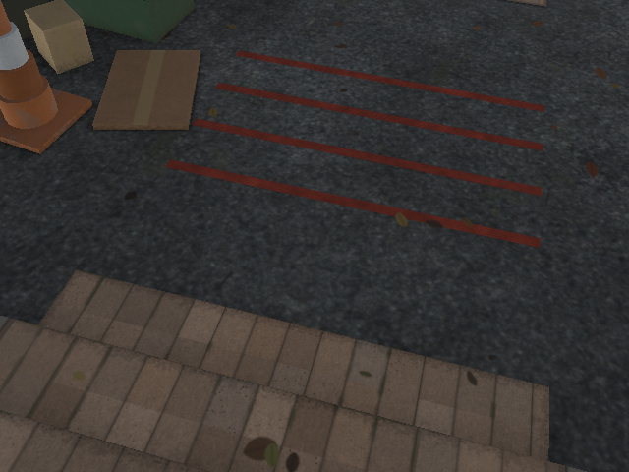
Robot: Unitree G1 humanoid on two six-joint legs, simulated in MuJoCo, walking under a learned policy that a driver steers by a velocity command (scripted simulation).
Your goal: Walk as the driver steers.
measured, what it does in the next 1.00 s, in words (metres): goes down: right foot 0.14 m lower, then left foot 0.14 m lower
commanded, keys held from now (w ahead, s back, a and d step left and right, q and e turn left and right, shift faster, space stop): w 0.56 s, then no key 0.22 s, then e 0.22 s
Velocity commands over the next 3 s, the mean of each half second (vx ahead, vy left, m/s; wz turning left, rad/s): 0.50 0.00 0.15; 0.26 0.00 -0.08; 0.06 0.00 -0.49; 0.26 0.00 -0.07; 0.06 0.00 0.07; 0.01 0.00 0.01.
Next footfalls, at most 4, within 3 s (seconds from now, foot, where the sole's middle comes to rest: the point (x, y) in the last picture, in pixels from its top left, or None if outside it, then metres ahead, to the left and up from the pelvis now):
0.36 right None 0.32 -0.14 -0.90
0.86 left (290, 448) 0.63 0.07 -1.03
1.44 right None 0.54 -0.17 -1.03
2.08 left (315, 367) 0.93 0.01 -1.17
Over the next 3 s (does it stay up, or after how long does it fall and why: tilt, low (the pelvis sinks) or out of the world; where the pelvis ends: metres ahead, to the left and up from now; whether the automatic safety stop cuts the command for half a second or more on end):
stays up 0.87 -0.08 -0.39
